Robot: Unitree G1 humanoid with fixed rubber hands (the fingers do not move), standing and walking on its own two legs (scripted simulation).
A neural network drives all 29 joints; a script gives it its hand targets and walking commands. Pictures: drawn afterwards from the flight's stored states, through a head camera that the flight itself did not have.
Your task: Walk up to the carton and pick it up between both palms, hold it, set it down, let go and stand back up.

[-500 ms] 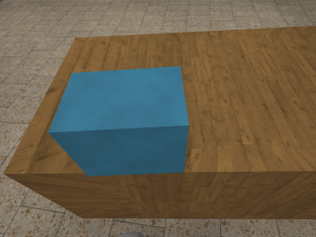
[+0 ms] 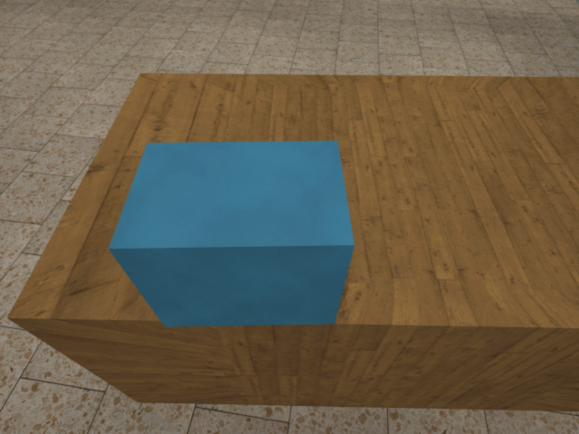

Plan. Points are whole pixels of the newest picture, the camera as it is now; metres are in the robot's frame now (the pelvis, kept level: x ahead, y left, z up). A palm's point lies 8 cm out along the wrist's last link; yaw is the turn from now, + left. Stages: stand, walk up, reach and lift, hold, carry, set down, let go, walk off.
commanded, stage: walk up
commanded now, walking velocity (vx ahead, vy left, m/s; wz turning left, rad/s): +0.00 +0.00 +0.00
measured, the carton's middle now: (246, 238) +0.40 +0.09 +0.01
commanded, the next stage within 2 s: none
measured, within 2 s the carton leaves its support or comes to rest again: neither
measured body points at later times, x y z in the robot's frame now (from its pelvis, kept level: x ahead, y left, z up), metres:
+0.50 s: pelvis +0.01 -0.02 +0.00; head +0.02 -0.03 +0.45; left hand +0.01 +0.19 -0.16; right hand -0.01 -0.24 -0.16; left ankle -0.06 +0.10 -0.74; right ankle -0.04 -0.14 -0.74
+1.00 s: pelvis +0.00 -0.03 +0.00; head +0.01 -0.03 +0.45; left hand -0.02 +0.18 -0.16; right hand -0.02 -0.23 -0.16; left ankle -0.06 +0.10 -0.74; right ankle -0.04 -0.14 -0.74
